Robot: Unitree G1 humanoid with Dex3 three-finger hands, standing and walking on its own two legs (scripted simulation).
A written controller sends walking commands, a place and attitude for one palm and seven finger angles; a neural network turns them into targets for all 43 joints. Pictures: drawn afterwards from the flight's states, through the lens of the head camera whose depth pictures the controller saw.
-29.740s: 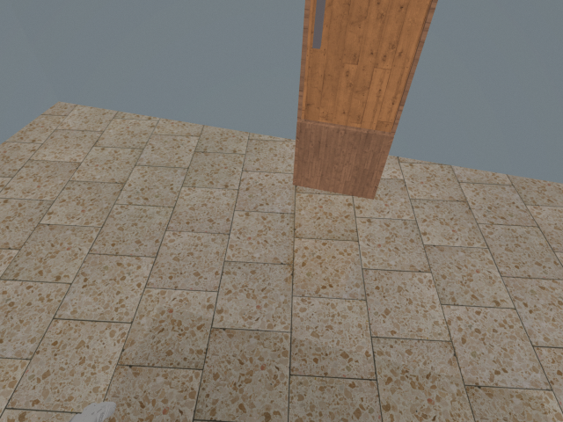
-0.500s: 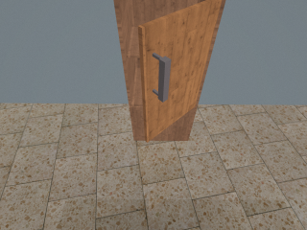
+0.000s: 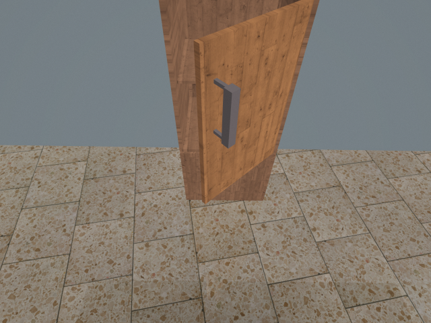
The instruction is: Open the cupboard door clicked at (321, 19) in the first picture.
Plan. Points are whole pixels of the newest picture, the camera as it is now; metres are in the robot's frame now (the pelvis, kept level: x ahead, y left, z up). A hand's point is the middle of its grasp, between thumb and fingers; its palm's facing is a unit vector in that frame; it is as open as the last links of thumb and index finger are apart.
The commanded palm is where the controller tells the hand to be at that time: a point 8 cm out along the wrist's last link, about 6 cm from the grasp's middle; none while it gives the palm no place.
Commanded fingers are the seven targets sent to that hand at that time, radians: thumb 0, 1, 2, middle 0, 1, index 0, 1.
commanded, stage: walk to a spot facing it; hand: left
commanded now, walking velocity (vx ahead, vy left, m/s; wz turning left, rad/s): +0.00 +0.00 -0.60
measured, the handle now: (223, 114) +0.57 +0.02 +0.06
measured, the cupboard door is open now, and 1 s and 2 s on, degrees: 42 42 42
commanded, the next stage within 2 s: none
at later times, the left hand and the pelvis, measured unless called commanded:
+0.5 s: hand out of the picture +0.07 +0.17 -0.17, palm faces -0.14 -0.94 -0.31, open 7.4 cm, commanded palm none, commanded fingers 0.00 0.90 0.90 -0.20 -0.30 -0.20 -0.30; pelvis -0.02 -0.03 -0.02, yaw -13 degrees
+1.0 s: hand out of the picture +0.11 +0.13 -0.17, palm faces -0.38 -0.90 -0.23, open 7.4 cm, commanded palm none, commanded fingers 0.00 0.90 0.90 -0.20 -0.30 -0.20 -0.30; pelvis +0.01 -0.03 +0.00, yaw -29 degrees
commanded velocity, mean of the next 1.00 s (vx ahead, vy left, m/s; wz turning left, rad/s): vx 0.00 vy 0.00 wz -0.60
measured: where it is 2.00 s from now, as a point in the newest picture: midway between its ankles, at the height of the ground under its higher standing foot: outside the picture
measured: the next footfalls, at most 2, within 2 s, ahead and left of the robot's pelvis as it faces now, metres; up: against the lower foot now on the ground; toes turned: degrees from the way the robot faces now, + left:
left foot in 1.10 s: +0.13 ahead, +0.06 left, +0.00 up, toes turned -36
right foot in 1.56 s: -0.03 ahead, -0.12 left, +0.00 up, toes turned -57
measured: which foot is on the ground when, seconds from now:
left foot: down 0.00-0.48, up 0.50-1.00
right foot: down 0.00-1.00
